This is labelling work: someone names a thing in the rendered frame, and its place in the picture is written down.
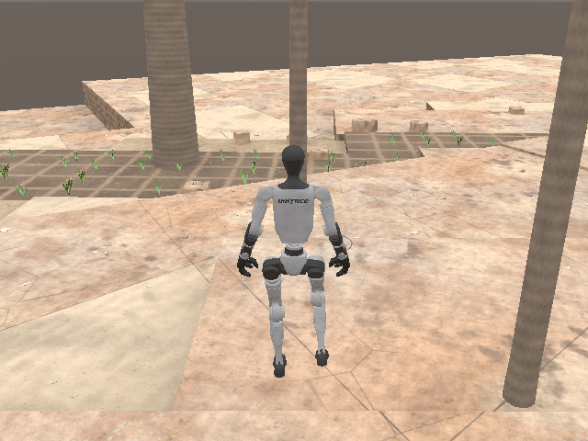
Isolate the robot left forearm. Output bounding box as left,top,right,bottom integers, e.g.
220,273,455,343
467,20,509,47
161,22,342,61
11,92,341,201
239,222,258,260

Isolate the robot left upper arm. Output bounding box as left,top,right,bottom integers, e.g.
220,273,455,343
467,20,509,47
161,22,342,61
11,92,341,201
248,186,274,236

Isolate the right robot hand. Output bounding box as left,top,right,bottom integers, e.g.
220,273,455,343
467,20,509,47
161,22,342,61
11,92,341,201
329,256,350,277

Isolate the robot right thigh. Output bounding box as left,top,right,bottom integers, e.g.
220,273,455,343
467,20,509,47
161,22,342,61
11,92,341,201
306,255,325,307

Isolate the robot thigh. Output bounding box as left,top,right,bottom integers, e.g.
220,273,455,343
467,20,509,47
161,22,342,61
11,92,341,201
306,255,325,307
262,256,285,322

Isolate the left robot hand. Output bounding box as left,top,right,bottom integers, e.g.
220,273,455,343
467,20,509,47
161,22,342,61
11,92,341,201
237,256,258,277

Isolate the robot right forearm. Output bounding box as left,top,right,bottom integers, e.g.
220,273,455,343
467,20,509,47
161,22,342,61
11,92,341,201
329,222,348,260

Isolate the robot left thigh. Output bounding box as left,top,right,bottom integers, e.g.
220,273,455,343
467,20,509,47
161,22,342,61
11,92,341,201
262,256,285,322

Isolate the robot right upper arm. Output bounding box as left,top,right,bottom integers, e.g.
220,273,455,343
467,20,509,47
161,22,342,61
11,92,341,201
312,185,338,236

